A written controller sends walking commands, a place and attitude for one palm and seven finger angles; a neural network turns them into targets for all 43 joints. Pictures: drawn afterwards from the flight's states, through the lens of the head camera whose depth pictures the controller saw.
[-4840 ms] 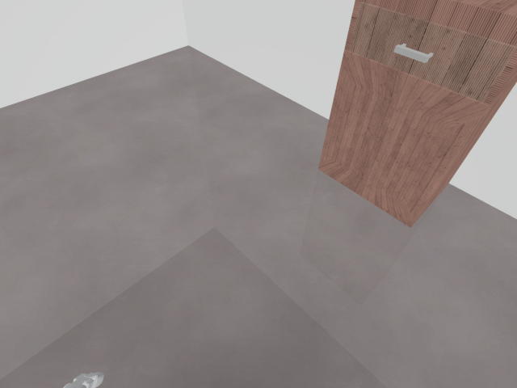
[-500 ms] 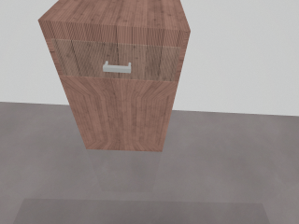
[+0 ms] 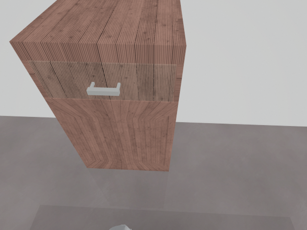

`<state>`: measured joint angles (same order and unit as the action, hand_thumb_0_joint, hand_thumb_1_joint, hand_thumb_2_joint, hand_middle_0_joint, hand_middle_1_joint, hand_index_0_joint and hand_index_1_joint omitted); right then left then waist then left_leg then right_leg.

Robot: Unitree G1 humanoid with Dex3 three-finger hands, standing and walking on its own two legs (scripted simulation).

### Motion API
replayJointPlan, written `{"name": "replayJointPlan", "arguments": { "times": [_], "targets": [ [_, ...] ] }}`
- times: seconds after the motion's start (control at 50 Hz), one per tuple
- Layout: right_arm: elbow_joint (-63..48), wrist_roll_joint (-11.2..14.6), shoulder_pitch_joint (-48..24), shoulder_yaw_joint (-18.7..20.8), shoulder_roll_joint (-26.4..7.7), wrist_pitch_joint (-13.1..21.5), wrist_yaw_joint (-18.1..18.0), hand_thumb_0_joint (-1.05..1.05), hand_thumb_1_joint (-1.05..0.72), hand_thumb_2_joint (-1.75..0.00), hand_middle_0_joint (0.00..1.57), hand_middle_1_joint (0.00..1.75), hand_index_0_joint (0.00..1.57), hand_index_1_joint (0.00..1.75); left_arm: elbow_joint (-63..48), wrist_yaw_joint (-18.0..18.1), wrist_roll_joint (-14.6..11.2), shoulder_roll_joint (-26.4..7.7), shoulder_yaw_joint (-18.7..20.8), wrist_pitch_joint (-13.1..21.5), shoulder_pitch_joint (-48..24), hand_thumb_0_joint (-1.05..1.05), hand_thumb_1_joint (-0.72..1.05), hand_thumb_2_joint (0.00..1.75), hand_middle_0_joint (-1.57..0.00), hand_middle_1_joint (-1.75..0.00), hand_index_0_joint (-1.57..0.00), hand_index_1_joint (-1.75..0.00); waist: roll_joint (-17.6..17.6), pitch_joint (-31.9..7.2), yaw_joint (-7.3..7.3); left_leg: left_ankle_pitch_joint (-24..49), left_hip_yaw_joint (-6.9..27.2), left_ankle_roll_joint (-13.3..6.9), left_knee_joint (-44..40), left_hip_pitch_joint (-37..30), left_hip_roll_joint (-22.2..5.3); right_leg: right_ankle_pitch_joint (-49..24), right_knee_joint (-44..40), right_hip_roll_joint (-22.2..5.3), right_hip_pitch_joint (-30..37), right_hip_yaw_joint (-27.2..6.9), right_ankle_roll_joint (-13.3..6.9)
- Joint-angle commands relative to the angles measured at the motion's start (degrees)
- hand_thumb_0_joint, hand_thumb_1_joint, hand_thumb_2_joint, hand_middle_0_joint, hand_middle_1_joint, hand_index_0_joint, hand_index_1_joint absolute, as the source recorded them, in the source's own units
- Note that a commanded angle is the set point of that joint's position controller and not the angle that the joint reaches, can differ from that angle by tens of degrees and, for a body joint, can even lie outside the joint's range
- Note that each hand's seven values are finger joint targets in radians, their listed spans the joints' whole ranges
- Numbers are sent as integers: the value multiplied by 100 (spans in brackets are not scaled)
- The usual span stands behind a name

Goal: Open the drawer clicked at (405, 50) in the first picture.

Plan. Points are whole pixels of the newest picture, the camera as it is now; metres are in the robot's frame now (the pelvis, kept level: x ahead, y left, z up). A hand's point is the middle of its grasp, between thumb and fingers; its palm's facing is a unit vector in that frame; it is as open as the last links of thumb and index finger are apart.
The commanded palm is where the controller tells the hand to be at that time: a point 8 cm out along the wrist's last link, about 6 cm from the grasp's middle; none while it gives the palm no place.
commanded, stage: come to a stop and stand still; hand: left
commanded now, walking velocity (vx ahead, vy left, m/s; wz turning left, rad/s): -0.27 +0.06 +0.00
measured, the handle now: (104, 88) +0.59 +0.22 +0.01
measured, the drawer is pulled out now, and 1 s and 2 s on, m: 0.00 0.00 0.00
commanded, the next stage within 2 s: look again from close up in 0.86 s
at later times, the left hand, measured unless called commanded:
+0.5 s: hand out of the picture +0.05 +0.17 -0.17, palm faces +0.02 -0.96 -0.30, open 7.3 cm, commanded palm none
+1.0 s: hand out of the picture +0.01 +0.13 -0.17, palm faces +0.00 -0.97 -0.22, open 7.3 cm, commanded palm none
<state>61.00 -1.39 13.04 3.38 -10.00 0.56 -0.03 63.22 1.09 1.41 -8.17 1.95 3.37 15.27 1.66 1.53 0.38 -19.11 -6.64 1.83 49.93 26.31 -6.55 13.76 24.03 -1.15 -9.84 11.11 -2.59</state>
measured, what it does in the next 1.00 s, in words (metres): steps on the spot: left foot, then right foot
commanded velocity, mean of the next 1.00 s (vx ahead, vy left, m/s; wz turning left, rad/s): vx -0.06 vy -0.01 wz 0.00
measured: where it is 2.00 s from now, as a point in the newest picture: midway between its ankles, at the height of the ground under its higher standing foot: outside the picture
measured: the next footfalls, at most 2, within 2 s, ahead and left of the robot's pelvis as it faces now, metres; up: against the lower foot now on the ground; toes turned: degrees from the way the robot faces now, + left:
left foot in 0.10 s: +0.14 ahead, +0.13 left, +0.00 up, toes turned +7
right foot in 0.44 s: +0.04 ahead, -0.13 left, +0.00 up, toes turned -6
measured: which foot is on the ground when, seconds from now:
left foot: up 0.00-0.08, down 0.10-0.48, up 0.50-0.68, down 0.70-1.00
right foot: down 0.00-0.18, up 0.20-0.42, down 0.44-1.00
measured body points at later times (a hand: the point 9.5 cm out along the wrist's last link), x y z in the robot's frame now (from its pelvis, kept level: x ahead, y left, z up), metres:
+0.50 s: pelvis +0.01 -0.03 -0.01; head +0.03 -0.06 +0.44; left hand +0.04 +0.22 -0.15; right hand +0.08 -0.26 -0.18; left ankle +0.09 +0.12 -0.73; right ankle +0.00 -0.13 -0.74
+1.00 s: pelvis -0.01 -0.05 +0.00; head +0.00 -0.06 +0.45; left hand +0.01 +0.18 -0.15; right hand -0.02 -0.26 -0.17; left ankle -0.01 +0.10 -0.74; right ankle +0.00 -0.13 -0.74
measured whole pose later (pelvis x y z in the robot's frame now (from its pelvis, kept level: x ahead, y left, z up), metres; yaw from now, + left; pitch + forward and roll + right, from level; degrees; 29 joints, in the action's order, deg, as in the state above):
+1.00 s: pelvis -0.01 -0.05 +0.00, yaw -1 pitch -1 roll +0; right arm 64.1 -0.8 15.8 0.1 -8.0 -0.9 -0.9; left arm 63.9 2.5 0.6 -8.8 0.3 1.6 13.8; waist 1.6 2.6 0.6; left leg -17.3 -2.0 1.9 29.7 11.9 -4.5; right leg 11.9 24.5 1.8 -11.5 5.5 -3.2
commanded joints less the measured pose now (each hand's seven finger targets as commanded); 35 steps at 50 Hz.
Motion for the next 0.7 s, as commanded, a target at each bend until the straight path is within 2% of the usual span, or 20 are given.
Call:
{"name": "replayJointPlan", "arguments": {
  "times": [0.0,0.04,0.06,0.08,0.1,0.14,0.2,0.26,0.3,0.34,0.38,0.4,0.42,0.44,0.46,0.52,0.56,0.6,0.64,0.68],
  "targets": [
    [-103,63,242,-177,94,22,-23,0,-90,-90,20,30,20,30,-118,67,-18,-618,37,-22,253,0,90,90,-20,-30,-20,-30,-836,116,-9,512,118,15,-1342,-725,114,-2578,-740,-1303,-118,-823,-501],
    [-6,85,392,-185,-44,29,-69,0,-90,-90,20,30,20,30,-72,99,-54,-632,10,-104,173,0,90,90,-20,-30,-20,-30,-769,-40,117,1715,128,-17,-2265,-1593,125,-2451,-266,-1083,-276,-618,-232],
    [6,79,427,-170,-267,62,-96,0,-90,-90,20,30,20,30,-68,118,-67,-525,-1,-150,323,0,90,90,-20,-30,-20,-30,-246,-140,76,2873,346,-98,-2465,-2015,-106,-1949,11,-888,-452,-622,-30],
    [-40,72,355,-124,-505,71,-124,0,-90,-90,20,30,20,30,-85,154,-74,-423,-16,-221,556,0,90,90,-20,-30,-20,-30,254,-147,-21,3877,627,-313,-2419,-2179,-541,-1125,129,-694,-616,-616,164],
    [-93,79,313,-79,-662,26,-149,0,-90,-90,20,30,20,30,-121,186,-53,-374,-30,-287,667,0,90,90,-20,-30,-20,-30,408,-15,-29,3959,765,-478,-2476,-1982,-778,-292,130,-518,-592,-620,250],
    [-164,102,2,-57,-776,-25,-223,0,-90,-90,20,30,20,30,-125,169,-78,-451,-20,-394,729,0,90,90,-20,-30,-20,-30,1382,45,-90,4183,1152,-803,-2945,-1610,-1073,535,682,-367,-410,-473,381],
    [-309,69,-112,47,-890,-62,-286,0,-90,-90,20,30,20,30,-261,123,-59,-520,42,-467,700,0,90,90,-20,-30,-20,-30,1125,-432,-30,4348,1385,-1190,-3095,-2075,-1343,1600,1965,-281,-961,-789,351],
    [-419,40,-204,154,-980,-105,-281,0,-90,-90,20,30,20,30,-421,97,-34,-438,93,-470,592,0,90,90,-20,-30,-20,-30,687,-881,18,4539,1246,-1369,-2801,-2489,-1425,1773,2616,-236,-1374,-955,383],
    [-453,26,-219,188,-975,-133,-244,0,-90,-90,20,30,20,30,-527,85,-33,-387,121,-472,467,0,90,90,-20,-30,-20,-30,589,-976,50,4118,1107,-1313,-2797,-2317,-1316,1686,2570,-206,-1262,-924,393],
    [-495,18,-379,184,-893,-133,-199,0,-90,-90,20,30,20,30,-537,86,-40,-348,115,-444,580,0,90,90,-20,-30,-20,-30,543,-957,-41,3376,962,-1162,-2822,-1907,-1158,1327,1830,-197,-810,-836,364],
    [-522,52,-569,174,-806,-167,-144,0,-90,-90,20,30,20,30,-424,87,-21,-381,129,-426,930,0,90,90,-20,-30,-20,-30,330,-741,-262,1641,744,-786,-2644,-1072,-799,164,504,-182,-15,-710,365],
    [-564,89,-530,145,-560,-199,-107,0,-90,-90,20,30,20,30,-445,102,29,-639,146,-402,920,0,90,90,-20,-30,-20,-30,-454,-437,-245,528,497,-457,-2208,-594,-321,51,-375,-586,16,-1334,244],
    [-643,117,-483,75,-205,-247,-49,0,-90,-90,20,30,20,30,-563,102,49,-1030,164,-380,512,0,90,90,-20,-30,-20,-30,-1448,-57,-61,-370,131,-108,-1736,-301,242,615,-991,-1491,-511,-2335,-163],
    [-683,77,-643,55,-228,-301,-16,0,-90,-90,20,30,20,30,-720,98,31,-1215,187,-383,220,0,90,90,-20,-30,-20,-30,-1457,55,-161,-624,236,-83,-1142,-623,309,1056,-1363,-1834,-1231,-2552,-479],
    [-668,47,-751,68,-220,-340,-25,0,-90,-90,20,30,20,30,-781,116,47,-1188,204,-373,-42,0,90,90,-20,-30,-20,-30,-1609,327,-152,-662,448,-143,-682,-577,276,1041,-1406,-1726,-1514,-2571,-556],
    [-322,57,-200,22,-253,-293,-42,0,-90,-90,20,30,20,30,-741,90,13,-947,123,-333,-338,0,90,90,-20,-30,-20,-30,-1066,211,51,-311,536,-173,-284,-617,326,-245,-917,-1291,-1007,-1850,-557],
    [-218,72,-63,-33,-223,-253,-65,0,-90,-90,20,30,20,30,-683,86,-3,-940,108,-311,-256,0,90,90,-20,-30,-20,-30,-906,102,14,-281,472,-118,-626,-711,318,-868,-714,-1213,-640,-1611,-526],
    [-168,67,-22,-87,-223,-213,-110,0,-90,-90,20,30,20,30,-554,84,-31,-926,92,-290,-65,0,90,90,-20,-30,-20,-30,-822,44,-66,-166,451,-81,-1393,-908,297,-1298,-555,-1204,-336,-1648,-543],
    [15,73,271,-152,-238,-141,-142,0,-90,-90,20,30,20,30,-434,86,-80,-891,63,-277,-99,0,90,90,-20,-30,-20,-30,-629,-99,13,719,530,-100,-2405,-1523,218,-1284,-364,-1065,-294,-1523,-320],
    [126,46,285,-203,-423,-47,-184,0,-90,-90,20,30,20,30,-363,82,-128,-705,27,-275,8,0,90,90,-20,-30,-20,-30,-47,-193,-124,1822,867,-225,-2764,-1792,-161,-1157,-284,-659,-256,-1338,33]
  ]
}}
